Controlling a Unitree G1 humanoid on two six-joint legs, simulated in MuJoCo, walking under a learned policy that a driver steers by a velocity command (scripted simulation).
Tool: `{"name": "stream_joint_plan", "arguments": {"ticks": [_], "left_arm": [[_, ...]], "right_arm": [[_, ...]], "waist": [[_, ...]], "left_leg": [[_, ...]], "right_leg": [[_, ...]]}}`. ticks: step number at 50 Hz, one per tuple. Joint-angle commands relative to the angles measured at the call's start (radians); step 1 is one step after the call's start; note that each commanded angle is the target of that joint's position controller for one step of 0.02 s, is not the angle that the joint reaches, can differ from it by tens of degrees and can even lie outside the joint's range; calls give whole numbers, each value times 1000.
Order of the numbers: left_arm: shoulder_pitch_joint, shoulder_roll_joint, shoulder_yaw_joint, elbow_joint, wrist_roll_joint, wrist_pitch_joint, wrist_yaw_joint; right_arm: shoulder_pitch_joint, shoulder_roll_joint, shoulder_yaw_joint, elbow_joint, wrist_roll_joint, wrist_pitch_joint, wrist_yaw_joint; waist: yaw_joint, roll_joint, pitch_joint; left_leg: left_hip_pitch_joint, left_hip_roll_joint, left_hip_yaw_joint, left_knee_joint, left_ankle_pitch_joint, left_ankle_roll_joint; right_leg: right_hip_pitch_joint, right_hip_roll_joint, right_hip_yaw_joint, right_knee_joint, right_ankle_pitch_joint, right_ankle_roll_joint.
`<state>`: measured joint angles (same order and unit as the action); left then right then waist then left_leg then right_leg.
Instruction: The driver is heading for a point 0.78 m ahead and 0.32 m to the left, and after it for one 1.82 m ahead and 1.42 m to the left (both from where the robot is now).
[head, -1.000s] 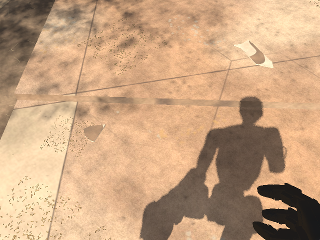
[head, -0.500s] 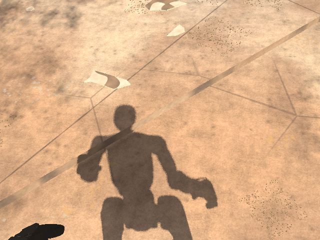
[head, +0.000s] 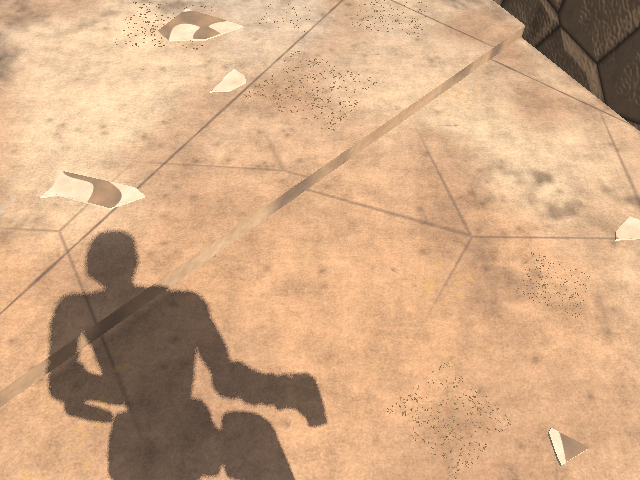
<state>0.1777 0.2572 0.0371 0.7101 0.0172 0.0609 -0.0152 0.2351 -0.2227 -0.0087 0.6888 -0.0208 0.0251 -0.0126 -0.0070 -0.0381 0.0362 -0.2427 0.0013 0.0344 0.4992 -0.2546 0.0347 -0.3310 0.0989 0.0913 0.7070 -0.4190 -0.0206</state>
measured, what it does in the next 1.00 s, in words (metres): walks ahead, turning left: right foot, then left foot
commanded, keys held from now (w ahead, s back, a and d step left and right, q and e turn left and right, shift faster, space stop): w+q+shift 0.76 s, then w+shift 0.04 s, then w+e+shift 0.20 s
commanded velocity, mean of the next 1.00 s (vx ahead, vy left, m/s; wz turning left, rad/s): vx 0.77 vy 0.00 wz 0.60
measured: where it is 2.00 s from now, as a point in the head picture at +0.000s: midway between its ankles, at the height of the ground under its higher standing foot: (75, 311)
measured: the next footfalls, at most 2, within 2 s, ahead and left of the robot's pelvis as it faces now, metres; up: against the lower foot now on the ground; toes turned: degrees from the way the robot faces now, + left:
right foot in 0.16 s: +0.01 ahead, -0.10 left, +0.00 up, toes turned +6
left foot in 0.60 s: +0.35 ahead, +0.24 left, +0.00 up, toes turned +32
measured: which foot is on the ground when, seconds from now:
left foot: down 0.00-0.16, up 0.18-0.58, down 0.60-1.00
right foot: up 0.00-0.14, down 0.16-0.62, up 0.64-1.00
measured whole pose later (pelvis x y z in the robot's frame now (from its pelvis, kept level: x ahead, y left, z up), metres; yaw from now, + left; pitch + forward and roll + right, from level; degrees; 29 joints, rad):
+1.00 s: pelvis +0.52 +0.30 -0.02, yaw +39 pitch +2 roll +0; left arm 0.04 0.26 -0.02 0.65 0.03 -0.07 -0.04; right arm 0.42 -0.32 -0.05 0.83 -0.01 -0.11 0.01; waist -0.08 0.00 0.04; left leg 0.24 -0.14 -0.10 0.09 -0.35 0.14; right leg -0.71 -0.07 -0.08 0.57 0.10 -0.08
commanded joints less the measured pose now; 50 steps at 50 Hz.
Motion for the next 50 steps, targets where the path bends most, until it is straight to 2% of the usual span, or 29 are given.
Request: {"name": "stream_joint_plan", "arguments": {"ticks": [1, 2, 4, 5, 7, 8, 9, 10, 11, 13, 15, 20, 23, 25, 27, 29, 30, 31, 32, 33, 34, 35, 37, 39, 42, 44, 46, 48, 50], "left_arm": [[35, 62, 12, -34, 12, -20, -1], [11, 91, 20, -41, 24, -30, -4], [-36, 109, 26, -67, 25, -41, -16], [-31, 92, 21, -70, 19, -50, -17], [114, 66, 17, -22, 13, -76, 2], [275, 143, 37, 22, 22, -91, 23], [332, 242, 61, 33, 28, -99, 43], [233, 255, 69, 16, 36, -103, 53], [161, 182, 50, -1, 36, -114, 54], [98, 137, 35, -14, 20, -134, 46], [137, 142, 34, 3, 14, -149, 42], [234, 146, 33, 58, 24, -171, 24], [264, 145, 29, 90, 25, -176, 28], [273, 161, 29, 112, 26, -174, 32], [284, 200, 34, 123, 22, -166, 39], [252, 272, 56, 111, 27, -132, 43], [212, 281, 58, 89, 22, -129, 36], [247, 154, 28, 62, 22, -140, 14], [162, 115, 14, -42, 10, -168, 2], [-2, 167, 20, -97, 18, -190, 0], [-2, 144, 8, -105, 10, -202, 2], [28, 134, 0, -87, 19, -203, 6], [102, 121, -6, -66, 52, -164, 6], [88, 109, -10, -79, 60, -126, 2], [-84, 69, -33, -139, 44, -125, -15], [-154, 45, -45, -142, 25, -134, -30], [-207, 54, -41, -139, 5, -139, -33], [-195, 82, -31, -123, 3, -138, -28], [-119, 123, -13, -96, -1, -138, -23]], "right_arm": [[-52, -156, -40, -51, 5, -18, 7], [22, -214, -68, -31, 6, -5, 17], [77, -244, -89, -14, 10, 18, 34], [53, -243, -96, -18, 17, 24, 40], [-83, -218, -103, -50, 30, 24, 38], [-172, -178, -101, -89, 29, 11, 32], [-200, -61, -71, -133, 40, -8, 35], [-237, -109, -71, -159, 9, -17, 34], [-219, -138, -82, -147, 13, -21, 45], [-125, -167, -95, -100, 7, -16, 69], [-121, -162, -93, -93, -10, -4, 92], [-242, -146, -74, -139, -10, 5, 117], [-345, -129, -53, -171, -14, -3, 133], [-369, -105, -36, -183, -11, -6, 133], [-304, -112, -36, -168, -6, -6, 113], [-14, -182, -69, -95, 3, -16, 90], [215, -245, -103, -21, -3, -27, 72], [209, -340, -137, 8, -10, -19, 47], [177, -434, -156, -21, -9, -6, 50], [204, -405, -155, -18, -2, -4, 46], [194, -375, -148, 13, 3, -13, 35], [154, -324, -135, 20, 0, -27, 28], [61, -257, -107, 8, 6, -51, 18], [65, -222, -91, 12, 16, -78, 23], [100, -196, -80, 37, 15, -109, 29], [147, -197, -79, 56, 28, -130, 38], [196, -216, -77, 82, 35, -150, 38], [203, -239, -77, 106, 17, -152, 25], [188, -276, -83, 112, -10, -140, 2]], "waist": [[23, 240, -71], [-16, 247, -74], [-33, 221, -22], [-11, 205, 14], [104, 151, 29], [184, 68, 10], [197, -171, -30], [155, -120, 59], [101, -42, 86], [46, -61, 46], [56, -62, 35], [81, -44, 121], [103, -29, 175], [91, -26, 179], [35, -65, 85], [-126, -116, -102], [-232, -86, -208], [-152, 113, -229], [-122, 223, -333], [-169, 68, -299], [-119, 42, -173], [-57, -30, -82], [38, -29, -20], [60, -4, 23], [15, 32, 101], [-34, 51, 96], [-73, 58, 74], [-60, 76, 40], [0, 134, -45]], "left_leg": [[64, 154, -230, -208, 139, 111], [113, 147, -287, -223, -94, 130], [86, 187, -420, -289, -434, 168], [28, 180, -441, -297, -457, 170], [-206, 86, -368, -222, -359, 110], [-466, -2, -259, -76, -294, 24], [-668, -110, -74, 257, -255, -12], [-745, -15, -109, 408, -187, 9], [-729, 27, -156, 490, -107, 16], [-699, 35, -133, 581, -17, -2], [-697, 49, -88, 679, 34, -15], [-734, 77, -39, 649, 137, -8], [-664, 84, 63, 475, 167, 30], [-565, 56, 136, 356, 121, 84], [-382, -39, 215, 305, 51, 139], [-56, -125, 199, 305, -102, 190], [270, -144, 115, 207, -98, 224], [556, 30, -200, 109, -294, 275], [678, 243, -796, -125, -464, 404], [633, 240, -835, -220, -442, 371], [483, 238, -765, -254, -341, 347], [310, 199, -657, -265, -225, 313], [73, 106, -493, -283, -119, 302], [-62, 70, -428, -314, -65, 315], [-133, 6, -297, -401, 71, 264], [-90, -6, -215, -427, 270, 210], [48, 44, -191, -469, 454, 167], [258, 80, -129, -425, 728, 131], [409, 120, -78, -274, 1178, 90]], "right_leg": [[51, -29, -73, -71, 17, 18], [11, 0, -118, -61, -21, 15], [-27, -5, -115, -86, -92, 2], [10, -12, -108, -152, -71, -9], [308, -25, -113, -396, 108, -49], [594, -141, -15, -481, 40, -84], [722, -428, 324, -578, -262, -134], [519, -549, 478, -603, -369, -202], [465, -512, 413, -595, -333, -195], [457, -417, 215, -603, -159, -128], [432, -370, 72, -612, -36, -104], [377, -344, -136, -643, 113, -78], [367, -332, -251, -675, 237, -65], [397, -329, -332, -628, 573, -49], [458, -346, -376, -448, 1275, -37], [424, -394, -362, -45, 1565, -55], [237, -381, -343, 265, 1392, -48], [-157, -235, -322, 627, 428, -8], [-458, -62, -171, 930, -36, 33], [-547, -120, -6, 928, 100, 17], [-535, -162, -11, 857, 137, 14], [-469, -208, -16, 745, 153, 16], [-345, -244, -10, 645, 104, 45], [-320, -265, -34, 528, 72, 74], [-304, -263, -110, 212, 331, 72], [-210, -231, -154, 2, 552, 30], [-170, -197, -181, -110, 683, -16], [-189, -155, -201, -149, 621, -64], [-133, -67, -229, -132, 463, -101]]}}
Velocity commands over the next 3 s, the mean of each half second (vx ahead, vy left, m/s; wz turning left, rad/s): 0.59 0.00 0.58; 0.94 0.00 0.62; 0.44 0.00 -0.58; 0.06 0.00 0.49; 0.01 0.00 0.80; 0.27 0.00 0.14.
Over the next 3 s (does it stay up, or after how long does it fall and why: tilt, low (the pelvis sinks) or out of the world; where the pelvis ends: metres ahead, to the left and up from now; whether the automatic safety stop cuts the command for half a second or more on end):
stays up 0.89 0.63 0.05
